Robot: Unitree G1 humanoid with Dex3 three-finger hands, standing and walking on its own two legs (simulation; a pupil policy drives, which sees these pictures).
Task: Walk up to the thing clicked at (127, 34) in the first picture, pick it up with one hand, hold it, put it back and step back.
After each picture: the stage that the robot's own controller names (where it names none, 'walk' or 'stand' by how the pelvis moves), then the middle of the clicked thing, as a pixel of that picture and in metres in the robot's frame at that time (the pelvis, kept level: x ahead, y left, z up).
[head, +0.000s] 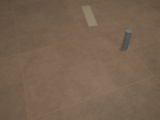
stand; (126, 40) +1.37 -0.47 -0.66
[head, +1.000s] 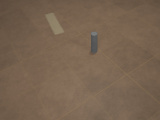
walk; (94, 42) +1.32 -0.04 -0.63
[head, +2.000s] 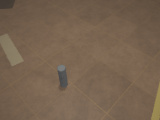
walk; (62, 76) +0.84 +0.22 -0.63
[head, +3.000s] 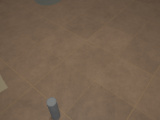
walk; (53, 109) +0.55 +0.23 -0.63
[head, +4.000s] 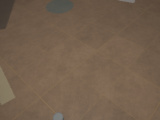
stand; out of the picture +0.47 +0.20 -0.65
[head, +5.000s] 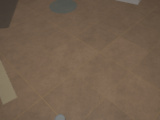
stand; out of the picture +0.46 +0.18 -0.65
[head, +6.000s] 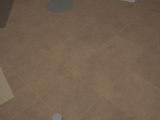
stand; out of the picture +0.46 +0.20 -0.66
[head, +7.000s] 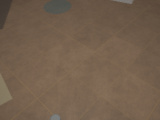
stand; out of the picture +0.46 +0.21 -0.66
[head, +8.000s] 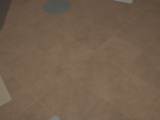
go down; out of the picture +0.45 +0.21 -0.66
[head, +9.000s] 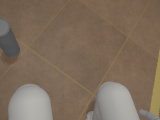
go down; (6, 40) +0.51 +0.29 -0.27
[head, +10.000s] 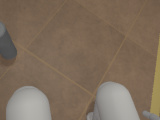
approach; (3, 43) +0.50 +0.30 -0.26
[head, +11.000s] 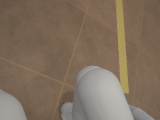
close in; out of the picture +0.48 +0.35 -0.16
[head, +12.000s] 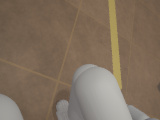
lift; out of the picture +0.46 +0.35 -0.16
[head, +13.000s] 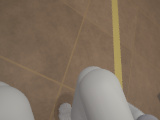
lift; out of the picture +0.41 +0.33 -0.16
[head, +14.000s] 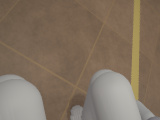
lift; out of the picture +0.35 +0.36 -0.16
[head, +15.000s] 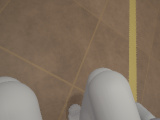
lift; out of the picture +0.36 +0.36 -0.15
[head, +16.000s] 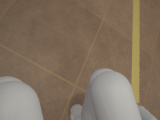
lift; out of the picture +0.36 +0.36 -0.15
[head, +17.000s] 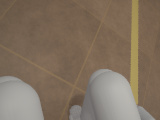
lift; out of the picture +0.36 +0.35 -0.15
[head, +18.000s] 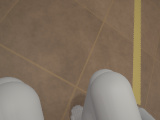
lift; out of the picture +0.37 +0.36 -0.14
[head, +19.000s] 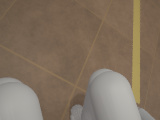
lift; out of the picture +0.37 +0.36 -0.14
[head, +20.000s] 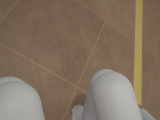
lift; out of the picture +0.37 +0.36 -0.14
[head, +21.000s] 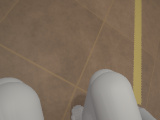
lift; out of the picture +0.37 +0.37 -0.14
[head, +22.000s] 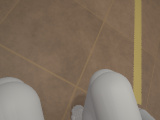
lift; out of the picture +0.37 +0.36 -0.14
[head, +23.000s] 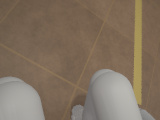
lift; out of the picture +0.37 +0.35 -0.15
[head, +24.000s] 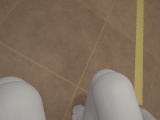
lift; out of the picture +0.37 +0.35 -0.15
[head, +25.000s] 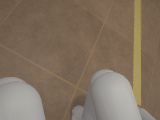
lift; out of the picture +0.36 +0.35 -0.15
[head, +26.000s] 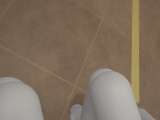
lift; out of the picture +0.37 +0.35 -0.16
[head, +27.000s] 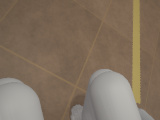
lift; out of the picture +0.37 +0.35 -0.15
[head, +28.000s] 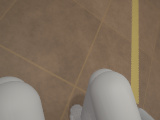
lift; out of the picture +0.37 +0.35 -0.16
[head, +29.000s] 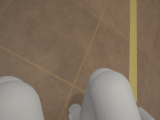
lift; out of the picture +0.38 +0.36 -0.15
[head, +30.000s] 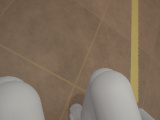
lift; out of the picture +0.37 +0.35 -0.16
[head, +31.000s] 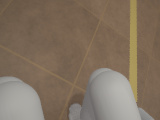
lift; out of the picture +0.37 +0.36 -0.16
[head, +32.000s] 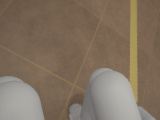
lift; out of the picture +0.37 +0.36 -0.16
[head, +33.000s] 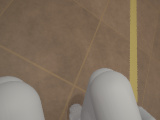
lift; out of the picture +0.37 +0.36 -0.16
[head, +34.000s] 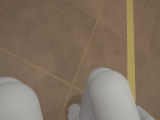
lift; out of the picture +0.37 +0.37 -0.16
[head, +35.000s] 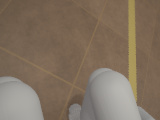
lift; out of the picture +0.37 +0.37 -0.16
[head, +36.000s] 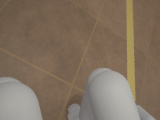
lift; out of the picture +0.37 +0.37 -0.16
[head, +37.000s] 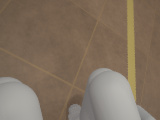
lift; out of the picture +0.37 +0.37 -0.16
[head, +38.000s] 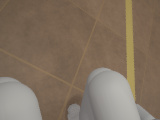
lift; out of the picture +0.37 +0.37 -0.15
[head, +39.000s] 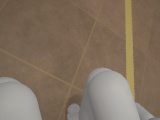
lift; out of the picture +0.37 +0.37 -0.16
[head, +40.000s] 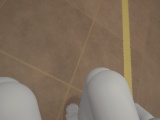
lift; out of the picture +0.37 +0.37 -0.15
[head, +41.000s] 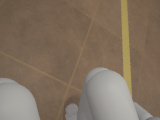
lift; out of the picture +0.37 +0.38 -0.15
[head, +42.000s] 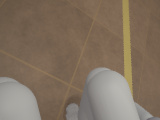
lift; out of the picture +0.37 +0.38 -0.15
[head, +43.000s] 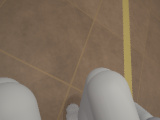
lift; out of the picture +0.37 +0.38 -0.15
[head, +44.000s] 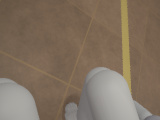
lift; out of the picture +0.37 +0.38 -0.15
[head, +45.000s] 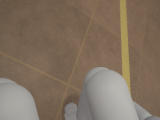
lift; out of the picture +0.37 +0.38 -0.15
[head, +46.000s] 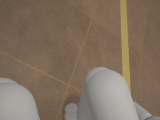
lift; out of the picture +0.36 +0.38 -0.15
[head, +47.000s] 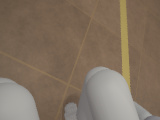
lift; out of the picture +0.37 +0.38 -0.15
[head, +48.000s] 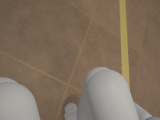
lift; out of the picture +0.37 +0.38 -0.15
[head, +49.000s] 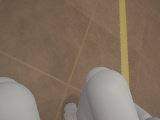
lift; out of the picture +0.36 +0.38 -0.15
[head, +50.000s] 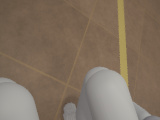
lift; out of the picture +0.36 +0.38 -0.15
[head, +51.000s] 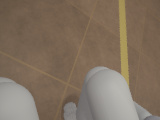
lift; out of the picture +0.36 +0.38 -0.15
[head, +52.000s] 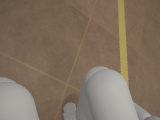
lift; out of the picture +0.36 +0.38 -0.15
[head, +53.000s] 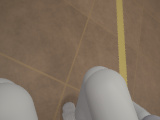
lift; out of the picture +0.36 +0.38 -0.15
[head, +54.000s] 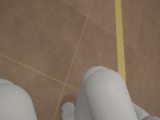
lift; out of the picture +0.37 +0.38 -0.15
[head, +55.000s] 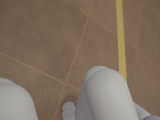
lift; out of the picture +0.37 +0.38 -0.15
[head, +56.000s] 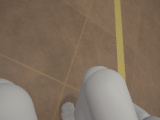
lift; out of the picture +0.37 +0.38 -0.15
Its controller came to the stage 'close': yes
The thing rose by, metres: 0.03
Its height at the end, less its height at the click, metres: +0.00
